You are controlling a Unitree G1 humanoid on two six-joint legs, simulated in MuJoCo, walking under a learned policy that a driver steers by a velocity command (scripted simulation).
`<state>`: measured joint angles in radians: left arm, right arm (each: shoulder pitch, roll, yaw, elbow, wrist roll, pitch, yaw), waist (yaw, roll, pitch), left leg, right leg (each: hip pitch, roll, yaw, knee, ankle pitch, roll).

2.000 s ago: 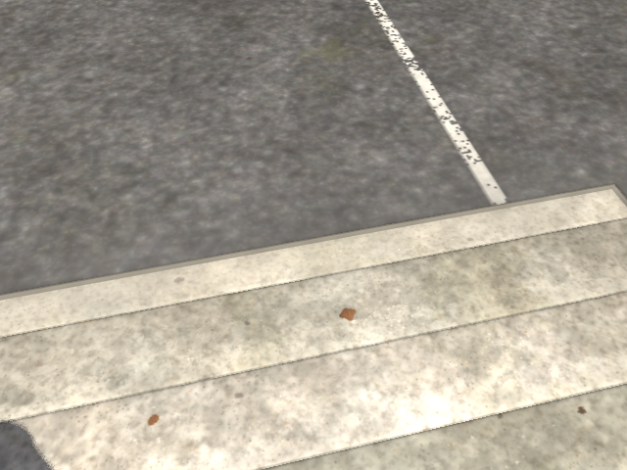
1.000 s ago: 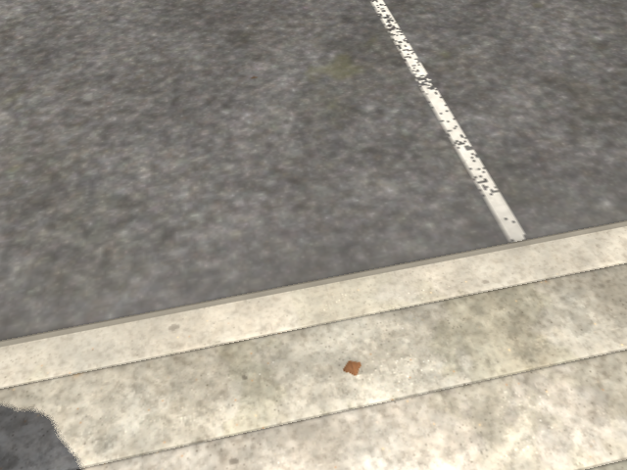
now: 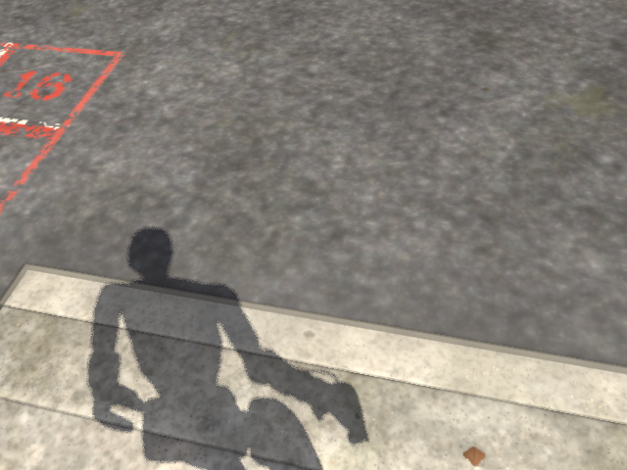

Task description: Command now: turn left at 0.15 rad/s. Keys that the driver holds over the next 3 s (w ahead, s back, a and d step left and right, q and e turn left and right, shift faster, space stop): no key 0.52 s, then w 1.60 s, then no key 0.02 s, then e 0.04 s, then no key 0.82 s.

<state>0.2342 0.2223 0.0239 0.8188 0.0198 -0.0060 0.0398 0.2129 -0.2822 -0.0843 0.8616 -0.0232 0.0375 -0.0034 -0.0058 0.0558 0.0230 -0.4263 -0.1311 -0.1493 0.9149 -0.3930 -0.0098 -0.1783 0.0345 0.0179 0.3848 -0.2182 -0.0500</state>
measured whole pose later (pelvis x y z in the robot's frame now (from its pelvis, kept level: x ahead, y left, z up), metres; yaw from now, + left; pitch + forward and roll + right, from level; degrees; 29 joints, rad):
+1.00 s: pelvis +0.10 -0.03 +0.00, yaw +0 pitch +0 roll +1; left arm 0.44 0.19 0.03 1.06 0.02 -0.08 0.00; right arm 0.22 -0.24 -0.04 1.03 -0.04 -0.05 0.03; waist 0.01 0.03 0.00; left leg -0.48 0.03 0.02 1.02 -0.24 0.08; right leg -0.04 0.05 -0.05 0.28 -0.25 -0.08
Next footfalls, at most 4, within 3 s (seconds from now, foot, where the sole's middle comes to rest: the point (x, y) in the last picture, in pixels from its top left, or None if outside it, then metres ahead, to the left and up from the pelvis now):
0.18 left None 0.01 0.12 -0.78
1.30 left None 0.43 0.05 -0.78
1.84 right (398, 357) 0.75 -0.11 -0.78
2.34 left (326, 269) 1.02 0.05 -0.78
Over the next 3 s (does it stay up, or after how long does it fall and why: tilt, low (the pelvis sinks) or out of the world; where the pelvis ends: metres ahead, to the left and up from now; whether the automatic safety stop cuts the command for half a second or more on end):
stays up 0.92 -0.03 0.00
